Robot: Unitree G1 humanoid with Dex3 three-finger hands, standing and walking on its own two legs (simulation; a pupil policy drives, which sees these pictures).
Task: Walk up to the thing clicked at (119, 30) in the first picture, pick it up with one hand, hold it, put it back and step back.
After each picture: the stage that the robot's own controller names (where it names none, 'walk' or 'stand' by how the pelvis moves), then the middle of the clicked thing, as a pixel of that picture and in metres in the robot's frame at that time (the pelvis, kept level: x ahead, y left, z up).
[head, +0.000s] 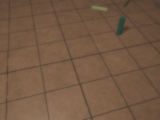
stand; (120, 26) +1.65 -0.50 -0.66
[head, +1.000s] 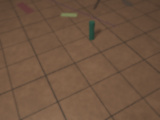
walk; (91, 30) +1.57 -0.03 -0.64
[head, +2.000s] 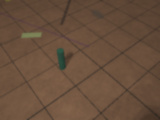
walk; (61, 59) +1.04 +0.25 -0.64
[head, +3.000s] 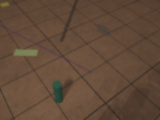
walk; (58, 92) +0.66 +0.20 -0.63
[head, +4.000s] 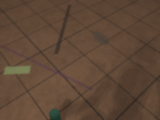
stand; out of the picture +0.43 +0.18 -0.63
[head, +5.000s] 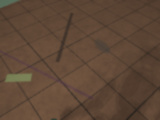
stand; out of the picture +0.40 +0.19 -0.66
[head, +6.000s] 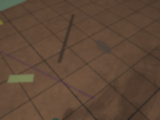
stand; out of the picture +0.41 +0.18 -0.66
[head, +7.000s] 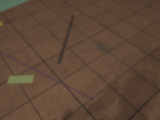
stand; out of the picture +0.41 +0.19 -0.66
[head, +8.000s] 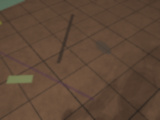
stand; out of the picture +0.40 +0.19 -0.66
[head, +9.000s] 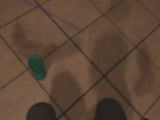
go down; (38, 69) +0.48 +0.17 -0.39
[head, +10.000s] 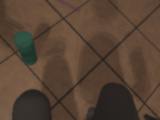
go down; (27, 50) +0.51 +0.19 -0.28
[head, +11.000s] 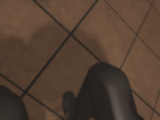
close in; out of the picture +0.50 +0.24 -0.18
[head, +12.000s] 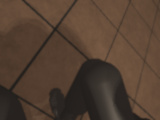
close; out of the picture +0.49 +0.26 -0.17
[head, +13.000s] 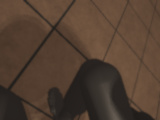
lift; out of the picture +0.45 +0.24 -0.18
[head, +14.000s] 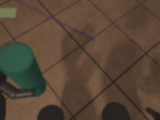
lift; (28, 76) +0.34 +0.16 +0.03
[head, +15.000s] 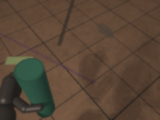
hold; (39, 93) +0.30 +0.15 +0.04
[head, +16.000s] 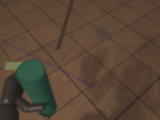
hold; (40, 92) +0.30 +0.14 +0.04
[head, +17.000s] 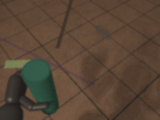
crouch; (44, 91) +0.31 +0.13 +0.04
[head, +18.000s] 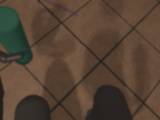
crouch; (15, 42) +0.46 +0.16 -0.04
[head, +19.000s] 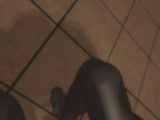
lower; out of the picture +0.45 +0.25 -0.18
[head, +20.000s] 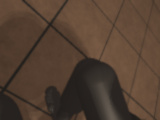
lower; out of the picture +0.47 +0.25 -0.18
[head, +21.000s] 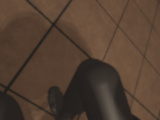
lower; out of the picture +0.46 +0.26 -0.18
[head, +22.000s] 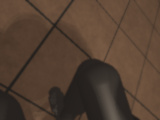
lower; out of the picture +0.47 +0.25 -0.17
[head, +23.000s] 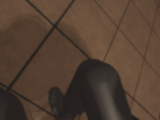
loosen; out of the picture +0.46 +0.24 -0.18
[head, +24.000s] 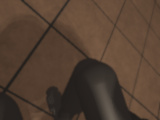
withdraw; out of the picture +0.45 +0.24 -0.18
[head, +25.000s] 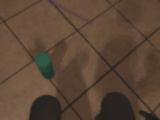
walk; (46, 67) +0.47 +0.16 -0.35
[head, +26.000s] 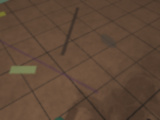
stand; out of the picture +0.39 +0.14 -0.60
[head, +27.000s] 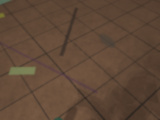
stand; out of the picture +0.39 +0.15 -0.60
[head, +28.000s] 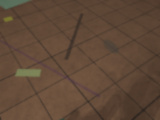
stand; out of the picture +0.41 +0.14 -0.64
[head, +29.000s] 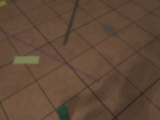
walk; (64, 116) +0.42 +0.13 -0.65
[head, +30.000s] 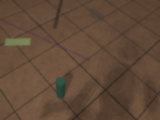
walk; (60, 88) +0.60 +0.12 -0.64
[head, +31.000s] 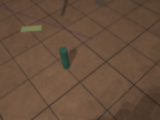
walk; (64, 58) +0.92 +0.22 -0.63
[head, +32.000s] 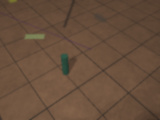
stand; (65, 64) +1.02 +0.17 -0.65
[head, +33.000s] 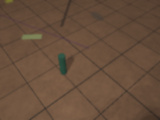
stand; (62, 64) +1.02 +0.19 -0.66
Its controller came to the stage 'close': yes
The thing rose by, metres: 0.69
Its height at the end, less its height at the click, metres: +0.00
